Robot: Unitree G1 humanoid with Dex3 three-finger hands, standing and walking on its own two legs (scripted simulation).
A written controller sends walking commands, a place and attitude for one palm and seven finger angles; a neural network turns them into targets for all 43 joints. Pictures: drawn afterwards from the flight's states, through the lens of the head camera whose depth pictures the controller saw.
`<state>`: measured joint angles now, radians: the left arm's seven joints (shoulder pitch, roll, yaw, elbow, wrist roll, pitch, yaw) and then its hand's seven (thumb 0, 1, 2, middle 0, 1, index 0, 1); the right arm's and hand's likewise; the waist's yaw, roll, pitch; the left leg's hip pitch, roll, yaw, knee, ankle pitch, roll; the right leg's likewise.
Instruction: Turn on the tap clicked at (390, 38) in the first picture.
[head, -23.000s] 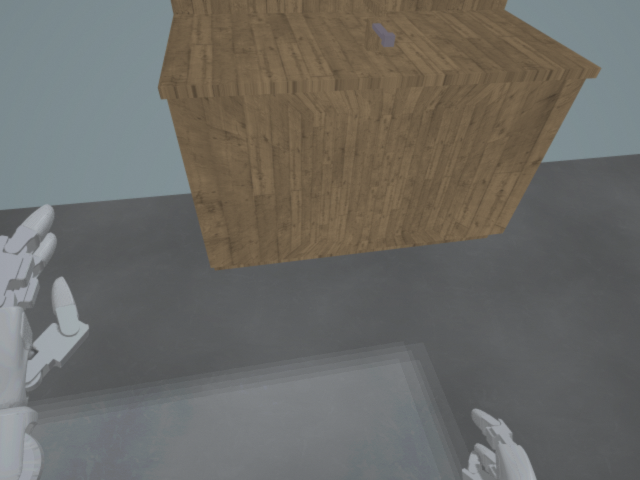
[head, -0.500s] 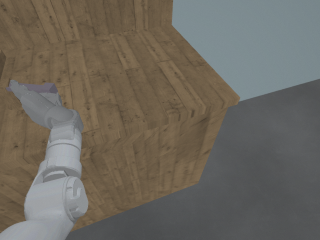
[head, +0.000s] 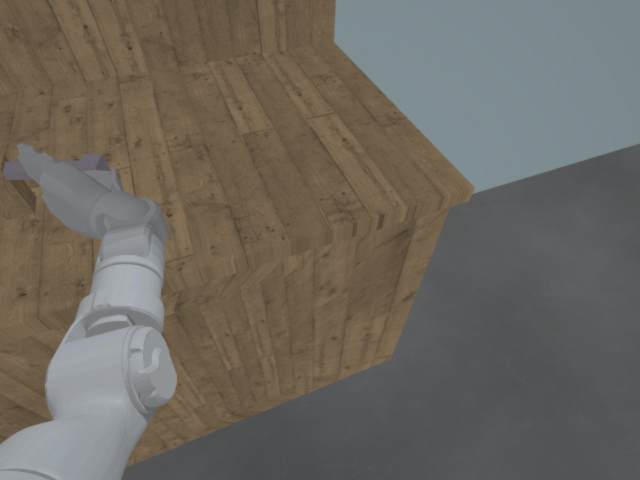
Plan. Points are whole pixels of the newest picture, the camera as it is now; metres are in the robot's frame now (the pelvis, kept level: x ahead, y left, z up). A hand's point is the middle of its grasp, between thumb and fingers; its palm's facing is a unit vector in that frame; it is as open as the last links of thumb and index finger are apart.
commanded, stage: lift the hand up off the lever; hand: left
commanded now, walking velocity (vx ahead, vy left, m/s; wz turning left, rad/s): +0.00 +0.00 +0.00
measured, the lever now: (94, 169) +0.49 +0.29 +0.13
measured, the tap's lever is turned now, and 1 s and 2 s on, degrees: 71 72 72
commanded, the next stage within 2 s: none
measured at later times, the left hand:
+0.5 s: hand (106, 172) +0.46 +0.26 +0.16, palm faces +0.85 -0.52 -0.09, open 7.8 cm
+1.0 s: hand (98, 161) +0.44 +0.25 +0.19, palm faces +0.84 -0.53 -0.07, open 7.8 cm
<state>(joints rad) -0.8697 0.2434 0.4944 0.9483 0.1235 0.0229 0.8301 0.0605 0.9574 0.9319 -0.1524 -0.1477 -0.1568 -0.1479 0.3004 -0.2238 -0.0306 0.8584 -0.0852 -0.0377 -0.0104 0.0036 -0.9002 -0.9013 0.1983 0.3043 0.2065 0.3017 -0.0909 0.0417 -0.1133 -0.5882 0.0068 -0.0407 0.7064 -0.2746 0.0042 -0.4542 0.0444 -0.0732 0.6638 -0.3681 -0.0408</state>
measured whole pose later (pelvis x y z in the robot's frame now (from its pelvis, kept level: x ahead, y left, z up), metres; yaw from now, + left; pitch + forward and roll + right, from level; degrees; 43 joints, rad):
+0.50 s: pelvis +0.01 -0.01 +0.01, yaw +0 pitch +7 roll -1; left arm -0.80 0.23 0.50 0.83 0.09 0.11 0.79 0.02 0.91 0.90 -0.16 -0.15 -0.16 -0.15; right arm 0.27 -0.24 -0.03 0.84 -0.06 -0.04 -0.03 0.00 -0.90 -0.90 0.20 0.30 0.21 0.30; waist -0.07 0.04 -0.11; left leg -0.49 0.01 -0.04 0.64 -0.27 0.00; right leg -0.36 0.05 -0.07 0.60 -0.36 -0.05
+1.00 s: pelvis +0.01 -0.01 +0.01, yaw +0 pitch +4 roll -1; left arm -0.78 0.18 0.44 0.69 0.07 0.22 0.79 0.02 0.90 0.90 -0.15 -0.15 -0.16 -0.15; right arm 0.21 -0.23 -0.03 0.84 -0.05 -0.05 -0.04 0.00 -0.90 -0.90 0.20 0.30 0.21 0.30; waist -0.03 0.04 -0.10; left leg -0.42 0.00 -0.04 0.58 -0.24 -0.01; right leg -0.29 0.04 -0.07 0.55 -0.34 -0.05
